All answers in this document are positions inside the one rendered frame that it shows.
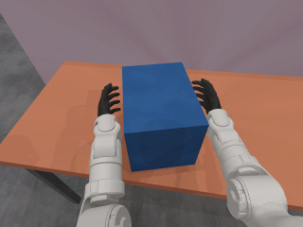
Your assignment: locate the table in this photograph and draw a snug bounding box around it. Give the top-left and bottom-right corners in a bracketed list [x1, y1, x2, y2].
[0, 61, 303, 212]

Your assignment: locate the left robot upper arm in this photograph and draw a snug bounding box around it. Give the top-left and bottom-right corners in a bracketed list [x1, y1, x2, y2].
[77, 203, 132, 227]

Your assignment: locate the left robot forearm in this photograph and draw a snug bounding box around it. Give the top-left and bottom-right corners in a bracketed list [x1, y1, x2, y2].
[76, 113, 125, 226]

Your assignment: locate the right robot upper arm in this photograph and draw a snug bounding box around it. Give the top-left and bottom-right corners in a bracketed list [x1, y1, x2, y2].
[226, 175, 303, 227]

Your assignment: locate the right robot forearm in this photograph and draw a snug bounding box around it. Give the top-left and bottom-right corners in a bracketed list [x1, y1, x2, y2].
[206, 109, 288, 210]

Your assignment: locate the robot left hand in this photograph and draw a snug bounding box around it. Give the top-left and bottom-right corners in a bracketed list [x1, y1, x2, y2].
[98, 83, 121, 117]

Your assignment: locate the carton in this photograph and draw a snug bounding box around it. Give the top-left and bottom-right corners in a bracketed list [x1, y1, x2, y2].
[122, 62, 209, 172]

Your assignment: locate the robot right hand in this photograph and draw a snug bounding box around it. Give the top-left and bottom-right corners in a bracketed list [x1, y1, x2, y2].
[191, 79, 222, 114]

